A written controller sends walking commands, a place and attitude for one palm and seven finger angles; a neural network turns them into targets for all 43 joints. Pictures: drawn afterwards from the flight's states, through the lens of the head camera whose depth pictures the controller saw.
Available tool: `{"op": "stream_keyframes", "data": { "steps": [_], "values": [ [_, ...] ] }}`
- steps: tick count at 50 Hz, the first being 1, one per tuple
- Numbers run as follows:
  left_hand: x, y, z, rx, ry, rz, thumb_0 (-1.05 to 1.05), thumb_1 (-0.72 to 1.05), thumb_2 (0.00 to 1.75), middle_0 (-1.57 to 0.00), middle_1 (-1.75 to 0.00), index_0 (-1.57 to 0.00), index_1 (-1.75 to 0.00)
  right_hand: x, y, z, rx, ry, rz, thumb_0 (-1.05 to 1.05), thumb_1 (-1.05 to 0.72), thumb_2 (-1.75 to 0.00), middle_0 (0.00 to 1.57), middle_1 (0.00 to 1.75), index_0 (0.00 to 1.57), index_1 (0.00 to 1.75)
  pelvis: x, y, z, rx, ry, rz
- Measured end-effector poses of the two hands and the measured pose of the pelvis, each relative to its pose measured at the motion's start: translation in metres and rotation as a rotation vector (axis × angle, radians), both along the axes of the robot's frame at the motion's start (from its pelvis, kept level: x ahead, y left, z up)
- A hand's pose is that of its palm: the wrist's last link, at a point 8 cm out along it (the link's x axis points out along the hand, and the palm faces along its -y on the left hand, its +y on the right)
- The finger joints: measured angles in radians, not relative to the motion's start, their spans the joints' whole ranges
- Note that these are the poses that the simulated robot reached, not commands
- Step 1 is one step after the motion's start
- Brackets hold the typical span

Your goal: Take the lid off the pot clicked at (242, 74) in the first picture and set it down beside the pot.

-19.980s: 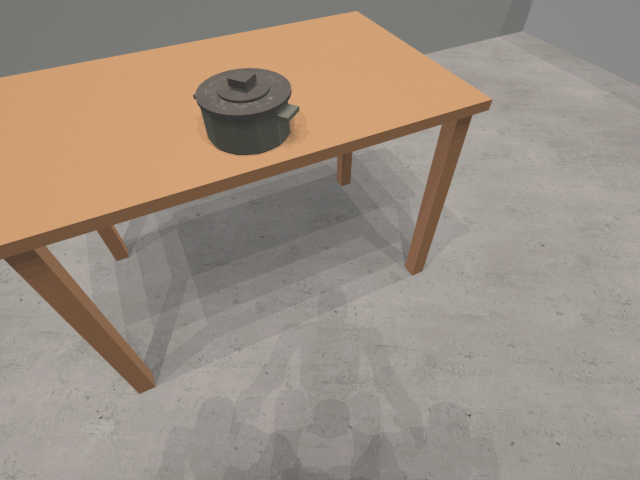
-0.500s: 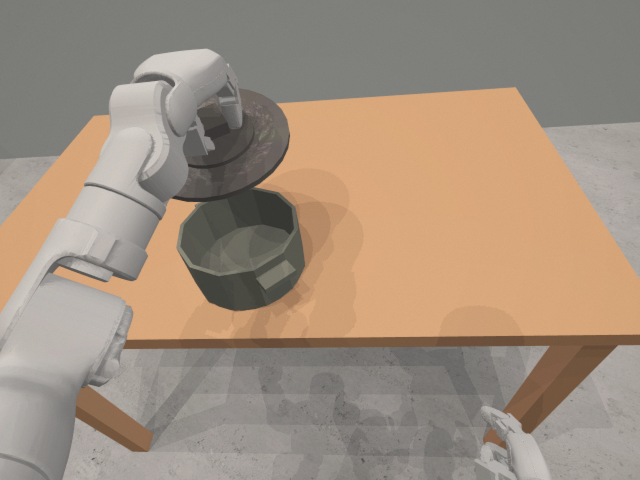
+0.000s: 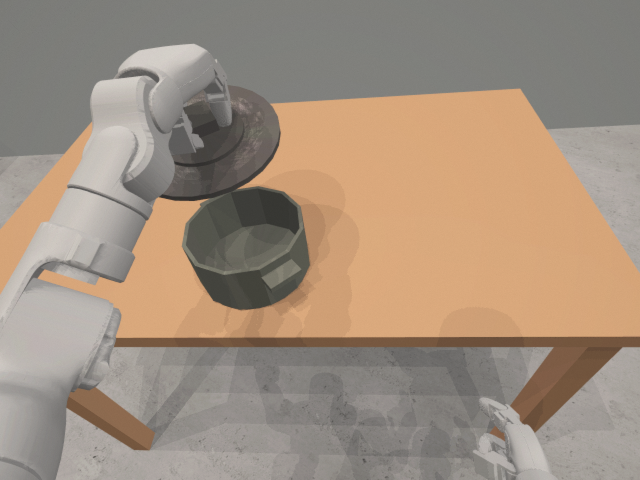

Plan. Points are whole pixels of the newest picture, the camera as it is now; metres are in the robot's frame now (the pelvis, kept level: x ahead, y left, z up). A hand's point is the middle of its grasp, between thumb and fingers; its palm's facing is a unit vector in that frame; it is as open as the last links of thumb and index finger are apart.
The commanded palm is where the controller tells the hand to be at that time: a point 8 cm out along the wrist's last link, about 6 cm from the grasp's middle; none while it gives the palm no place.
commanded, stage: move the lid sideways beside the pot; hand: left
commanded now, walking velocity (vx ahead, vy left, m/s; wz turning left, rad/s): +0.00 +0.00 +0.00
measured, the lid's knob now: (195, 121) +0.47 +0.16 +0.24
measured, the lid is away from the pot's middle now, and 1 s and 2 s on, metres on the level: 0.02 0.15 0.23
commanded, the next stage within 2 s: lower the lid onto the table in 1.86 s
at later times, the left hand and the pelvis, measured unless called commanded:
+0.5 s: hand (142, 126) +0.44 +0.21 +0.26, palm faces -0.15 -0.02 -0.99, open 7.0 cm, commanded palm +0.41 +0.23 +0.32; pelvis +0.00 +0.00 +0.00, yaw +0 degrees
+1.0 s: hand (88, 133) +0.43 +0.28 +0.25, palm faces -0.18 -0.01 -0.98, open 6.9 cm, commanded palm +0.41 +0.28 +0.32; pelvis +0.00 +0.01 +0.00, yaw +1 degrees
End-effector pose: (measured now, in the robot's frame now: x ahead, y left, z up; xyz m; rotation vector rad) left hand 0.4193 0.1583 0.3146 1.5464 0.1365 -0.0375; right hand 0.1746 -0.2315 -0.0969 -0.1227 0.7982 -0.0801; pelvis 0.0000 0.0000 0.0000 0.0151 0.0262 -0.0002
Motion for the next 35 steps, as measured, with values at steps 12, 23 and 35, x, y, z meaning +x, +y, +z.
{"op": "stream_keyframes", "data": {
  "steps": [12, 23, 35],
  "values": [
    [-0.002, 0.024, -0.001, 0.023, 0.027, 0.046, 0.07, 0.17, 0.9, -0.64, -0.87, -0.81, -0.95, -0.011, 0.001, -0.002, -0.015, 0.029, 0.0, 0.01, -0.9, -0.9, 0.2, 0.3, 0.2, 0.3, -0.005, 0.001, 0.0, -0.003, 0.001, 0.011],
    [0.005, 0.047, 0.0, 0.014, 0.04, 0.085, 0.07, 0.17, 0.9, -0.64, -0.87, -0.81, -0.96, -0.034, -0.01, -0.009, -0.03, 0.092, -0.041, 0.01, -0.9, -0.9, 0.2, 0.3, 0.2, 0.3, -0.004, 0.002, 0.001, -0.007, 0.01, 0.004],
    [0.003, 0.077, -0.002, 0.022, 0.054, 0.121, 0.07, 0.17, 0.9, -0.64, -0.87, -0.81, -0.96, -0.041, -0.017, -0.01, -0.052, 0.128, -0.063, 0.01, -0.9, -0.9, 0.2, 0.3, 0.2, 0.3, -0.003, 0.004, 0.001, -0.012, 0.017, 0.006]
  ]
}}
